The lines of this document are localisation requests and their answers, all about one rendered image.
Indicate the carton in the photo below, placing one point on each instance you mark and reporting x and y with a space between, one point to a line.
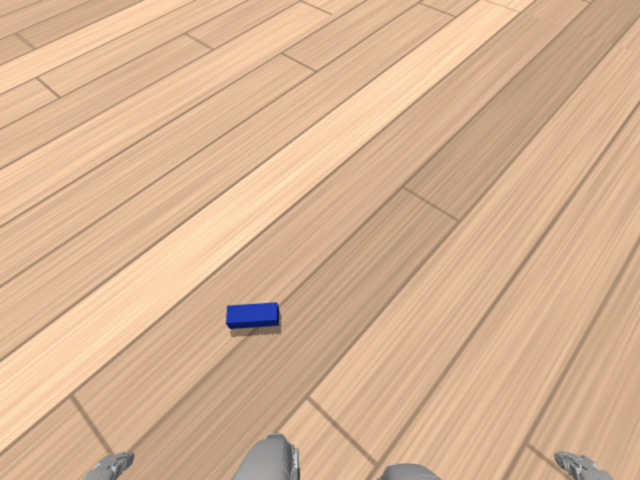
252 315

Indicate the left robot hand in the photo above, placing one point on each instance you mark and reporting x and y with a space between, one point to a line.
110 467

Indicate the right robot hand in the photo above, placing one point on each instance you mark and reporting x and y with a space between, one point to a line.
580 467

